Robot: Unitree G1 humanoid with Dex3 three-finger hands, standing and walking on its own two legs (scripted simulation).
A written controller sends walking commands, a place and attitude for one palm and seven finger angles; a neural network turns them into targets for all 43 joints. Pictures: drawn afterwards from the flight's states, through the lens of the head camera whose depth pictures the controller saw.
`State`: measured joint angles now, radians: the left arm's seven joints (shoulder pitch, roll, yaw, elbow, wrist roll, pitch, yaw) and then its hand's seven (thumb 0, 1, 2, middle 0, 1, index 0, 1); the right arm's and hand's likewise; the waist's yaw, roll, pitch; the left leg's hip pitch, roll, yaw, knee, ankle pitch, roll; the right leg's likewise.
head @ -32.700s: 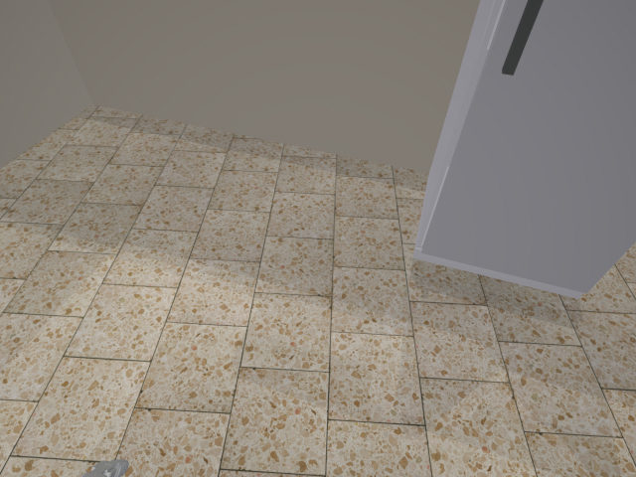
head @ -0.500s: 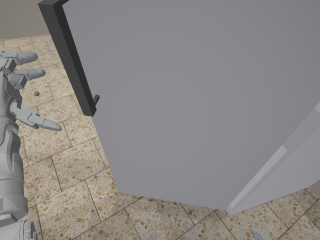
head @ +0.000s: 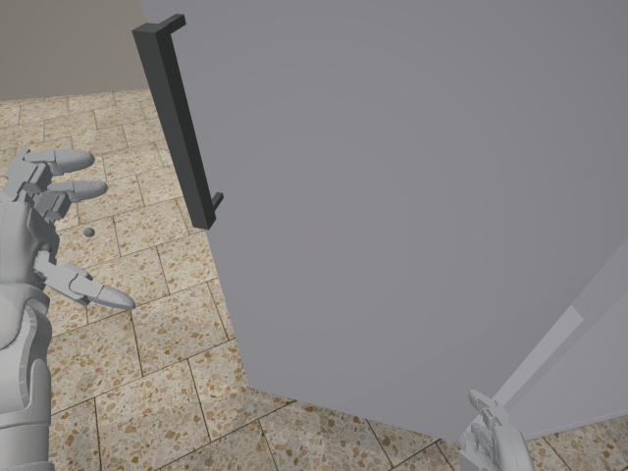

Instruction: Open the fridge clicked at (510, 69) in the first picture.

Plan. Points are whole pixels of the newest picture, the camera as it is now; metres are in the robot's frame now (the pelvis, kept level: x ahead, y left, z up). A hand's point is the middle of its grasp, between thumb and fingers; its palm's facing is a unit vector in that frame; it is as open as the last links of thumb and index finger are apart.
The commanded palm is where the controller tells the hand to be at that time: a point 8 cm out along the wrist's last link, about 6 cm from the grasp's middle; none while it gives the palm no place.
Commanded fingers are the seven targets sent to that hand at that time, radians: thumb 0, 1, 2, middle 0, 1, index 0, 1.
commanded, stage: slip the hand off the handle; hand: left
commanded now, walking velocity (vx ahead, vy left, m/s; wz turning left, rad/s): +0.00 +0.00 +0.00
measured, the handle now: (192, 135) +0.45 +0.22 +0.22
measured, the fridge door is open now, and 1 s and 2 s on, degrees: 63 63 63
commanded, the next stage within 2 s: draw the hand back to the body in 0.44 s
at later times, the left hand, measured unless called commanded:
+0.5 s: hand (77, 230) +0.28 +0.29 +0.20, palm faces +0.30 -0.94 -0.18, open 14.7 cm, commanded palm +0.24 +0.32 +0.20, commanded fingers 0.00 -0.55 0.20 -0.25 -1.15 -0.25 -1.15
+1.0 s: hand (62, 263) +0.25 +0.29 +0.19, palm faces +0.25 -0.97 -0.02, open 14.7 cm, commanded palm +0.20 +0.32 +0.20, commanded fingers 0.00 -0.44 0.25 -0.25 -1.09 -0.25 -1.09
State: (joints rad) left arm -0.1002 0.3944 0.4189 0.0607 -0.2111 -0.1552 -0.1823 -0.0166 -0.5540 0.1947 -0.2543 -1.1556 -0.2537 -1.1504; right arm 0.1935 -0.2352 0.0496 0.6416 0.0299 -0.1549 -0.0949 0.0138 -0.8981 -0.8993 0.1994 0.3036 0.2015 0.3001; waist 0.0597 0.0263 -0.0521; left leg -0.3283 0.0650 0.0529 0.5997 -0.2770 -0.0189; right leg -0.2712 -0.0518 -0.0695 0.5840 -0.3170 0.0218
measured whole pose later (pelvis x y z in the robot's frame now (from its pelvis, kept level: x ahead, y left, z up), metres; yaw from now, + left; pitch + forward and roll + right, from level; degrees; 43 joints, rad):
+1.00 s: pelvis +0.01 +0.01 +0.01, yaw +1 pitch -3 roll -1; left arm 0.03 0.38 0.47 -0.14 -0.35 0.33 -0.25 -0.02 -0.55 0.20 -0.25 -1.15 -0.25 -1.15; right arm 0.16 -0.23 0.09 0.61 0.08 -0.23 -0.12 0.02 -0.90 -0.90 0.20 0.30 0.20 0.30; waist 0.09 0.04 -0.07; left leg -0.22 0.05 0.04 0.55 -0.28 -0.01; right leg -0.15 -0.06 -0.09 0.51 -0.32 0.03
